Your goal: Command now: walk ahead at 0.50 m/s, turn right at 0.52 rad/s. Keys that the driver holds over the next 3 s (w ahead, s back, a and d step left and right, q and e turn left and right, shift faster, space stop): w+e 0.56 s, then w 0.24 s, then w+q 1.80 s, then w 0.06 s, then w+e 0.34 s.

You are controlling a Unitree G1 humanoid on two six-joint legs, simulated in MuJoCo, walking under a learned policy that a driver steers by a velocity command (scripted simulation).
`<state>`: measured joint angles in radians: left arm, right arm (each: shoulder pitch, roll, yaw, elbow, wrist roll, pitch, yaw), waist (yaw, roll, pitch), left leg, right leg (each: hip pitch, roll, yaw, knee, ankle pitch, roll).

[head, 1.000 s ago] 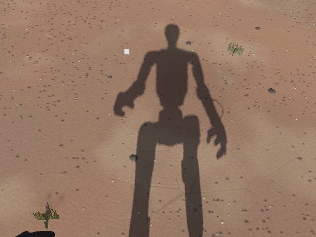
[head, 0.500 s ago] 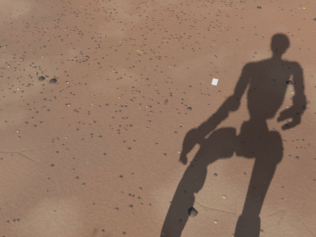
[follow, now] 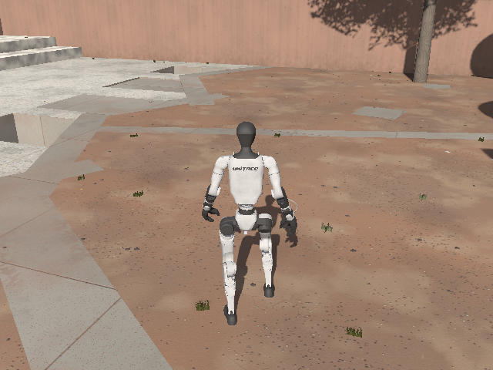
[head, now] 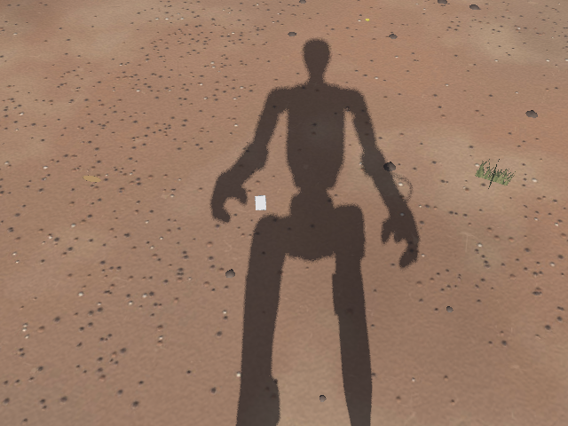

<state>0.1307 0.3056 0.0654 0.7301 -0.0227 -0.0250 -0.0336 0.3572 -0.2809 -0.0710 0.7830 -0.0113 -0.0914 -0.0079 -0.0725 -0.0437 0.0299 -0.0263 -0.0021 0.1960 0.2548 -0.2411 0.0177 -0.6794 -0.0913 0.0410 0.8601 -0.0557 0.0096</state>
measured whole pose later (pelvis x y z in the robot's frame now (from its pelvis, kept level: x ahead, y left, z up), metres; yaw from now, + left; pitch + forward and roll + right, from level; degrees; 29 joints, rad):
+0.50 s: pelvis +0.28 -0.07 +0.00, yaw -18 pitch +2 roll +1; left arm 0.33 0.28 0.06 0.74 -0.02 -0.04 0.00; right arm 0.07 -0.30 -0.05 0.66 -0.01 -0.09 0.00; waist 0.07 0.04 0.05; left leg -0.67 0.09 -0.10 0.74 -0.04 -0.07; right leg -0.15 0.11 0.12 0.35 -0.21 -0.09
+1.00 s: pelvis +0.55 -0.11 +0.00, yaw -23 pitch +2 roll +1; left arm 0.09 0.28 0.04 0.68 0.00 -0.07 -0.01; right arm 0.40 -0.26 -0.05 0.81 0.02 -0.08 0.01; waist -0.09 -0.03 0.03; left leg -0.11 -0.06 -0.04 0.28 -0.20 0.05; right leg -0.59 -0.07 0.08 0.69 -0.10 0.03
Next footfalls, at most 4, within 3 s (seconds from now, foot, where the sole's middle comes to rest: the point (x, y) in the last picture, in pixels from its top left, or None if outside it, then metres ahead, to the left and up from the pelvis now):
0.18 right None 0.27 -0.13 -0.78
0.66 left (282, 379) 0.59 -0.02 -0.78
1.14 right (399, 325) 0.72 -0.33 -0.78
1.66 left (304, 231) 1.04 -0.11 -0.78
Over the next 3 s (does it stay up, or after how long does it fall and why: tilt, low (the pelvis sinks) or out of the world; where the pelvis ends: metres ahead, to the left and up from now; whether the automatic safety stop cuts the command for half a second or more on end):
stays up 1.54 0.04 0.00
